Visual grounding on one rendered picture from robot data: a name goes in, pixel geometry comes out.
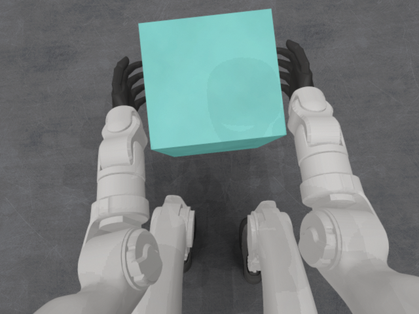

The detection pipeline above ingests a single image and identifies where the right robot hand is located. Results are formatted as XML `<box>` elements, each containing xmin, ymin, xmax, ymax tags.
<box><xmin>276</xmin><ymin>39</ymin><xmax>314</xmax><ymax>100</ymax></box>

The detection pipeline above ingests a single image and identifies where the left robot upper arm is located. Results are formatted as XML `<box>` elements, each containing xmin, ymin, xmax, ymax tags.
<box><xmin>34</xmin><ymin>227</ymin><xmax>162</xmax><ymax>314</ymax></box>

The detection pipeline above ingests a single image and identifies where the left robot hand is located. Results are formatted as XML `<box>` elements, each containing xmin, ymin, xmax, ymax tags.
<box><xmin>111</xmin><ymin>56</ymin><xmax>146</xmax><ymax>112</ymax></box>

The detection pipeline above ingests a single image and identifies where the carton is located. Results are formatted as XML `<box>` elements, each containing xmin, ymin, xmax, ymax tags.
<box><xmin>138</xmin><ymin>9</ymin><xmax>287</xmax><ymax>157</ymax></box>

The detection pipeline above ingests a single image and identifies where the left robot forearm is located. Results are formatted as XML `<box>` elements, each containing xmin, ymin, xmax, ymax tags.
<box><xmin>78</xmin><ymin>105</ymin><xmax>150</xmax><ymax>275</ymax></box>

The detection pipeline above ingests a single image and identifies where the right robot forearm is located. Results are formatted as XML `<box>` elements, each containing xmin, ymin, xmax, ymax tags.
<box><xmin>287</xmin><ymin>86</ymin><xmax>389</xmax><ymax>252</ymax></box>

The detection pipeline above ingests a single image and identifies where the robot left foot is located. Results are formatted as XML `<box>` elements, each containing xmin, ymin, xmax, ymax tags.
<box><xmin>183</xmin><ymin>209</ymin><xmax>196</xmax><ymax>273</ymax></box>

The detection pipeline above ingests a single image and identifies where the right robot upper arm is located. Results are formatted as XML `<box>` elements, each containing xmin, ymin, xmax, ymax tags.
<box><xmin>298</xmin><ymin>207</ymin><xmax>419</xmax><ymax>314</ymax></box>

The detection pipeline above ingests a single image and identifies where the robot right thigh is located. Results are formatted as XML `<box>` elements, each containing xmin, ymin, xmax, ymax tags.
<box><xmin>247</xmin><ymin>208</ymin><xmax>318</xmax><ymax>314</ymax></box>

